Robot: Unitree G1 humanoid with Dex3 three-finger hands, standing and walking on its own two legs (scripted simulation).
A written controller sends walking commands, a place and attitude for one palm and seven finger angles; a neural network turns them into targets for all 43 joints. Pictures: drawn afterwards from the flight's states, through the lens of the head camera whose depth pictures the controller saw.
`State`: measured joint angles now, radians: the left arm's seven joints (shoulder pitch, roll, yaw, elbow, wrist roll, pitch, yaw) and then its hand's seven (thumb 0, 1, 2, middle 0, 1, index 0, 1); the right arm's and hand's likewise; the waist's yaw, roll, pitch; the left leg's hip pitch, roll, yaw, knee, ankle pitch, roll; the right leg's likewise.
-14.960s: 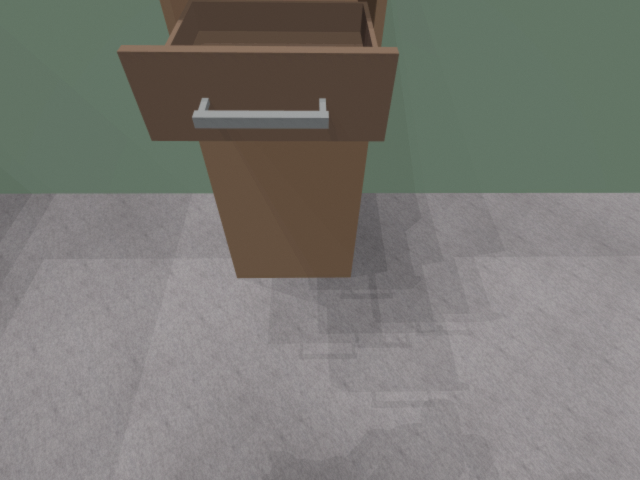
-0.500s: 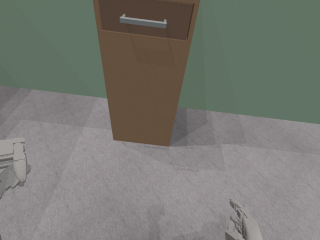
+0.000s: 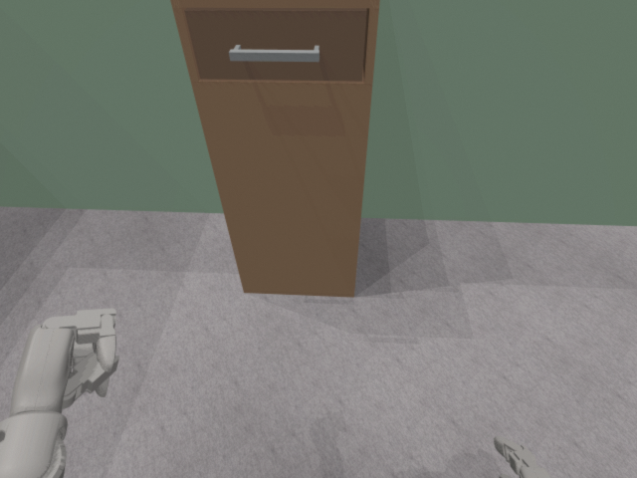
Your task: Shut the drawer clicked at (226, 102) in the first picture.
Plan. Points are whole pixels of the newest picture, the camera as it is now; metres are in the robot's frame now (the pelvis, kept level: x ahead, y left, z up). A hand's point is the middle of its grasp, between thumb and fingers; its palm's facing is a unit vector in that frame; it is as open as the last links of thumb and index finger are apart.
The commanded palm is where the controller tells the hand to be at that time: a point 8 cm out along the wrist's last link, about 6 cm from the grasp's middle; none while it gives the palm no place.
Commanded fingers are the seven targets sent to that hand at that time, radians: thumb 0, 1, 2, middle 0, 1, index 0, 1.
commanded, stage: let the arm hang, fingers relaxed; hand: left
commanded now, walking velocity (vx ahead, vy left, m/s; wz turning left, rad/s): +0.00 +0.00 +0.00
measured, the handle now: (275, 52) +0.91 +0.14 +0.17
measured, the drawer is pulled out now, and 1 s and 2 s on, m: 0.00 0.00 0.00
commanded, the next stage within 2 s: look to check the result in 1.02 s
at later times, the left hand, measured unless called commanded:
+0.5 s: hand out of the picture -0.09 +0.20 -0.15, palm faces +0.05 -0.97 -0.24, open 5.3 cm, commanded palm none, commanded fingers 0.00 0.90 0.90 -0.20 -0.30 -0.20 -0.30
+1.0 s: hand out of the picture +0.00 +0.17 -0.16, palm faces +0.04 -0.98 -0.19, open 7.4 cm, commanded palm none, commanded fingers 0.00 0.90 0.90 -0.20 -0.30 -0.20 -0.30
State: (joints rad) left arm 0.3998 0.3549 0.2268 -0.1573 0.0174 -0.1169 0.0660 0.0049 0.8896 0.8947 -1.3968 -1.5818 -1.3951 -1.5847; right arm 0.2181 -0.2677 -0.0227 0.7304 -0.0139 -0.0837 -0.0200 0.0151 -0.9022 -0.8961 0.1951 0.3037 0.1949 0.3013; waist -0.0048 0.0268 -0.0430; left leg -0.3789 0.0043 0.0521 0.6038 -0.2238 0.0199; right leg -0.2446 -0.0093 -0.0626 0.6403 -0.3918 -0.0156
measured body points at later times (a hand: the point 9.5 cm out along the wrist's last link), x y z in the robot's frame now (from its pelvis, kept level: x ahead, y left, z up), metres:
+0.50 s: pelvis +0.00 +0.02 +0.02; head +0.03 +0.01 +0.47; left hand -0.09 +0.25 -0.13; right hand +0.00 -0.21 -0.15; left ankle +0.06 +0.11 -0.72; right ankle -0.03 -0.10 -0.72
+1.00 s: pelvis +0.00 +0.01 +0.02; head +0.01 +0.00 +0.47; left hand +0.00 +0.22 -0.14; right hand -0.02 -0.20 -0.15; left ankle +0.06 +0.11 -0.72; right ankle -0.03 -0.10 -0.72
